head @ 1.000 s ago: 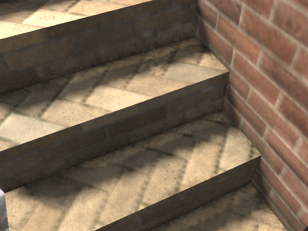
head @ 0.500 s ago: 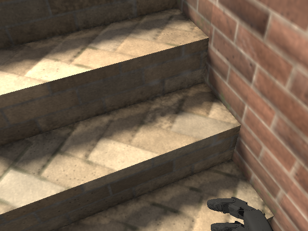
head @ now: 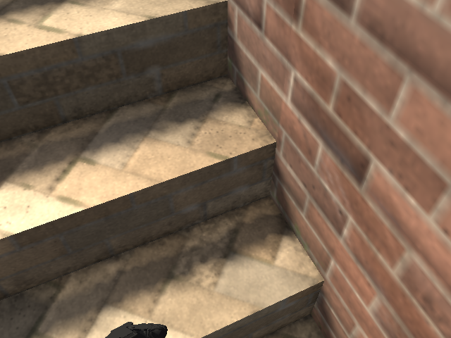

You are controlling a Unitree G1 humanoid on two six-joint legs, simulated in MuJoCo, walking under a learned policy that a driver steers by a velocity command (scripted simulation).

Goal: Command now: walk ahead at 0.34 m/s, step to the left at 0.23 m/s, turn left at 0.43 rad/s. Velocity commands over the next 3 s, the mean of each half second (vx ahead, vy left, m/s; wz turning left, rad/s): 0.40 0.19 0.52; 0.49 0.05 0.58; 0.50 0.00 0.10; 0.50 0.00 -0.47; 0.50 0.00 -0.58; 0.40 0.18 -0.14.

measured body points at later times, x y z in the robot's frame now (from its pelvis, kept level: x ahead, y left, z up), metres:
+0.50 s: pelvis +0.16 +0.06 +0.16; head +0.14 +0.09 +0.61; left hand +0.36 +0.34 +0.13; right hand +0.28 -0.18 +0.05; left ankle +0.18 +0.15 -0.54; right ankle +0.20 -0.09 -0.25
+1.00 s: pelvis +0.34 +0.11 +0.32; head +0.33 +0.12 +0.77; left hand +0.23 +0.37 +0.19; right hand +0.63 -0.02 +0.24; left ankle +0.24 +0.18 -0.13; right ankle +0.38 -0.03 -0.35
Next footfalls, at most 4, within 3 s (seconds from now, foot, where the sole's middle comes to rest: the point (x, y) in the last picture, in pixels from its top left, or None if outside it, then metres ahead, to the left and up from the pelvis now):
0.02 right None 0.05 -0.18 -0.78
0.36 left None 0.22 0.16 -0.58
0.84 right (227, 306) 0.42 -0.01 -0.39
1.26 left None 0.39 0.37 -0.39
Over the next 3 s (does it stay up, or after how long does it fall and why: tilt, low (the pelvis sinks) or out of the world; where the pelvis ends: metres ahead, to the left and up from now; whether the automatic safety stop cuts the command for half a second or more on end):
stays up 1.10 0.34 0.96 its command is cut before an obstacle from the start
